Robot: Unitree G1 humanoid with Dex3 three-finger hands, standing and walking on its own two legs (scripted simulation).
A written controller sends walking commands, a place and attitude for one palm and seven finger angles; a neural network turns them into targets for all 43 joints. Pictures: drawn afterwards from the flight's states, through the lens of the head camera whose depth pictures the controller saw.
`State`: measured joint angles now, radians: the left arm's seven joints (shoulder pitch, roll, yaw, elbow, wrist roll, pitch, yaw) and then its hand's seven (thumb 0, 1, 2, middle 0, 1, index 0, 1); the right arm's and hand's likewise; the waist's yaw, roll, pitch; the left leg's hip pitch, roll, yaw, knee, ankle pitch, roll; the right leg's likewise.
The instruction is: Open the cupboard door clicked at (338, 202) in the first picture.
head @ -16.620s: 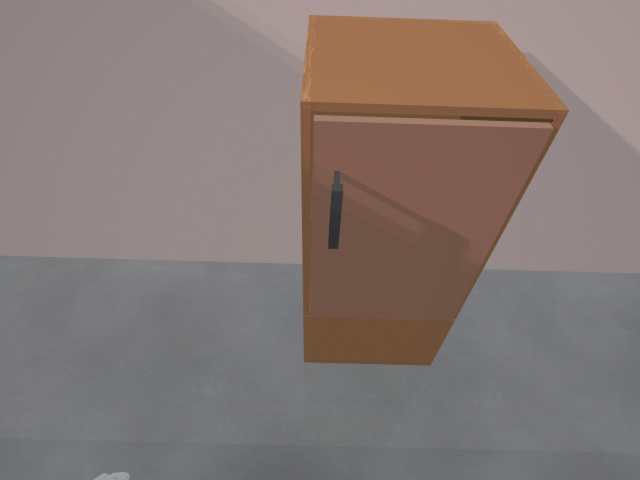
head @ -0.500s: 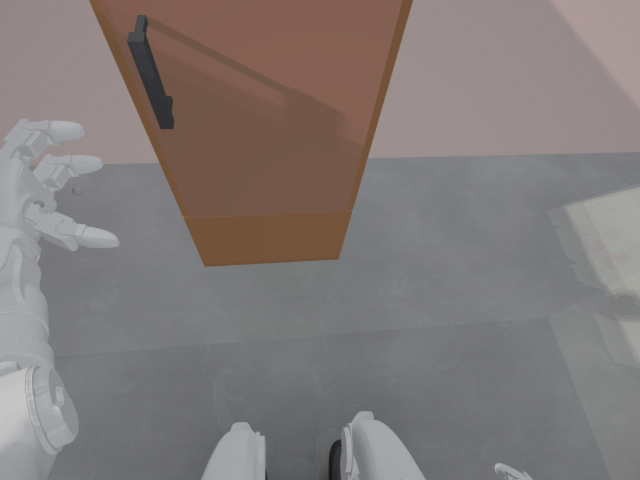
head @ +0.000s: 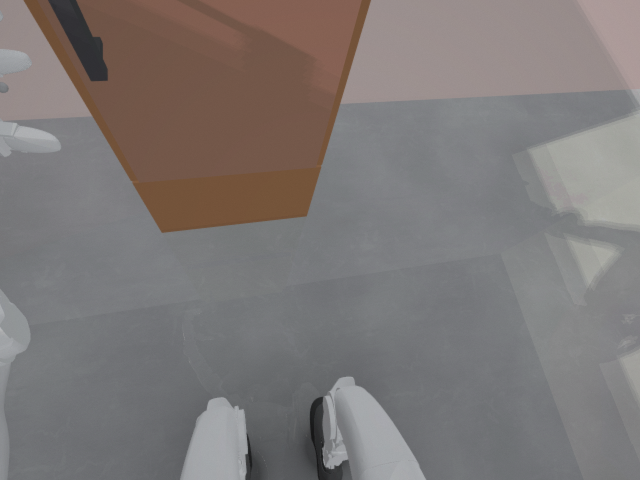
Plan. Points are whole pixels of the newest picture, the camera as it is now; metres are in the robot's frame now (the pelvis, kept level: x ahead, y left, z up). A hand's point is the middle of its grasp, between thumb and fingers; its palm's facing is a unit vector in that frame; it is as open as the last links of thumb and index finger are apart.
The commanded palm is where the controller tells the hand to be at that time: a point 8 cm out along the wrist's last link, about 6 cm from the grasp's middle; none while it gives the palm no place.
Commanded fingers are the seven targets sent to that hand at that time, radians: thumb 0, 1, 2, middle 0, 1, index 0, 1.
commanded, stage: move the hooked fingers beside the handle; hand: left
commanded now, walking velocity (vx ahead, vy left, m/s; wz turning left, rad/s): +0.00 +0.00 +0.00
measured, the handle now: (74, 10) +0.64 +0.22 +0.08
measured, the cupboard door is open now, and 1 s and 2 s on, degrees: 0 0 0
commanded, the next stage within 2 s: slide the fingers in behind the handle in 1.02 s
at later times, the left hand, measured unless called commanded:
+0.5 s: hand (21, 55) +0.59 +0.27 +0.06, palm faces +0.09 -1.00 -0.03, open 13.9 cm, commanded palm +0.57 +0.29 +0.07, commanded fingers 0.00 -0.50 0.30 -0.30 -1.20 -0.30 -1.20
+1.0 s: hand (17, 63) +0.57 +0.27 +0.07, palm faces +0.09 -1.00 -0.04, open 13.9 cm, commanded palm +0.55 +0.30 +0.06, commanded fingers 0.00 -0.50 0.30 -0.30 -1.20 -0.30 -1.20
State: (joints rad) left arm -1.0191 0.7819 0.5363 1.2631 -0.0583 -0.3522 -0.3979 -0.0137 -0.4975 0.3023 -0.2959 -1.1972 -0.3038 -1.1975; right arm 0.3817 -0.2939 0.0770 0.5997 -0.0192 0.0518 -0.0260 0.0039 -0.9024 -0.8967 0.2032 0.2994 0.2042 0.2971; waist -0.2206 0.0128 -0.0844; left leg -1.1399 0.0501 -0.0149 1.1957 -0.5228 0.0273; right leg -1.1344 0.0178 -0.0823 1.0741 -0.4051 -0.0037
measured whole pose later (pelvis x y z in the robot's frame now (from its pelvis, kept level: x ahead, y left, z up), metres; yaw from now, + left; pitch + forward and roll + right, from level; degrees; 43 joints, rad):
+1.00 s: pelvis +0.02 +0.00 +0.01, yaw -1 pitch +28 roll -6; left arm -1.04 0.81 0.55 1.26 -0.02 -0.33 -0.36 -0.01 -0.50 0.30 -0.30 -1.20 -0.30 -1.20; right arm 0.38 -0.28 0.08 0.56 -0.03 0.12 0.01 0.00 -0.90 -0.90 0.20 0.30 0.20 0.30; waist -0.24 0.02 -0.08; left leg -1.12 0.07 -0.03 1.18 -0.55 0.02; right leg -1.11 0.04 -0.09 1.04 -0.42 -0.01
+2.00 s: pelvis +0.02 +0.00 +0.00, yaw -1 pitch +28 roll -5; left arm -1.05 0.68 0.50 1.24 -0.01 -0.36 -0.23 -0.01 -0.50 0.30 -0.30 -1.20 -0.30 -1.20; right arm 0.41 -0.26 0.07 0.58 -0.05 0.10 0.03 0.00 -0.90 -0.90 0.20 0.30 0.20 0.30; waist -0.25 0.04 -0.09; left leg -1.13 0.06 -0.01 1.18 -0.55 0.03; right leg -1.13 0.03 -0.07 1.05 -0.42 0.00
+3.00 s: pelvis +0.01 +0.00 +0.00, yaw -1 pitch +29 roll -5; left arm -1.11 0.65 0.46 1.26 -0.01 -0.37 -0.19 -0.01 -0.36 0.36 -0.31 -1.21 -0.31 -1.21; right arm 0.42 -0.27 0.07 0.61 -0.05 0.08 0.03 0.00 -0.90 -0.90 0.20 0.30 0.20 0.30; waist -0.25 0.04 -0.09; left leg -1.17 0.05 -0.02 1.20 -0.54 0.02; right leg -1.16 0.03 -0.08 1.08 -0.42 -0.01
